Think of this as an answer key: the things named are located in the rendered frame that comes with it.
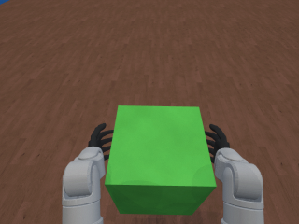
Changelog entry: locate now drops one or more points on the carton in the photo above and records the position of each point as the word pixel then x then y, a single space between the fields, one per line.
pixel 159 162

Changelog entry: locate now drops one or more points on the right robot hand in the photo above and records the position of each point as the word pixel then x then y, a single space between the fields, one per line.
pixel 219 143

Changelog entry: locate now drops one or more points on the left robot hand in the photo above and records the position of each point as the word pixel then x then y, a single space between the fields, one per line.
pixel 96 137

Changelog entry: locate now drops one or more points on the robot left forearm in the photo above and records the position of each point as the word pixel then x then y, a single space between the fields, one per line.
pixel 81 188

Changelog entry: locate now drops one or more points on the robot right forearm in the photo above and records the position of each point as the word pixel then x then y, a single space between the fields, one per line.
pixel 242 188

